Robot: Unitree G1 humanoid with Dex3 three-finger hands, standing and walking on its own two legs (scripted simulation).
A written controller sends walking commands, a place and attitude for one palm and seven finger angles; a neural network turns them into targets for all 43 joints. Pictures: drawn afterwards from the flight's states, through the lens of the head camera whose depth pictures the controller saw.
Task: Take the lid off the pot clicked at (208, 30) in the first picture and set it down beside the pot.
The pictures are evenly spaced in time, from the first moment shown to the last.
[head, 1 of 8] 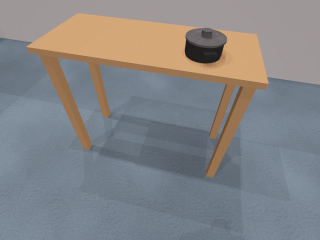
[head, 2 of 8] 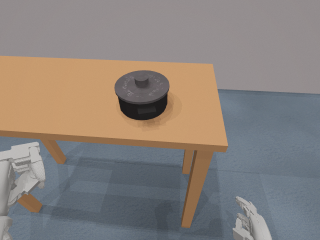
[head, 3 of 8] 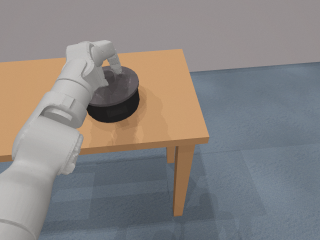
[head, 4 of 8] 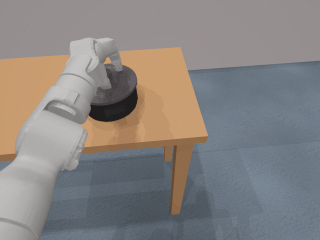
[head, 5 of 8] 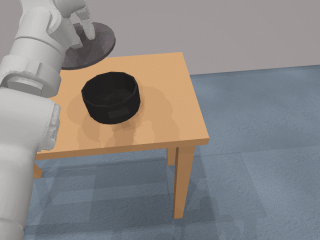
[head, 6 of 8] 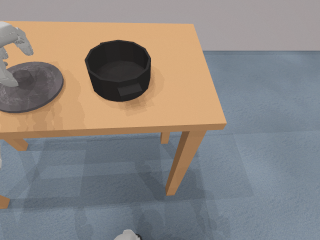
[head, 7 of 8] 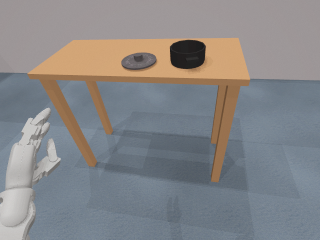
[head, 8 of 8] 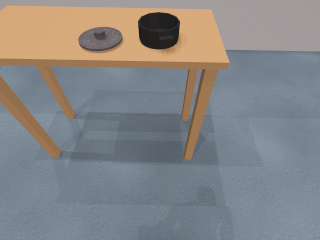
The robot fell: no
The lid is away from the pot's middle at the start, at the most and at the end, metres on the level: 0.00 0.25 0.23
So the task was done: yes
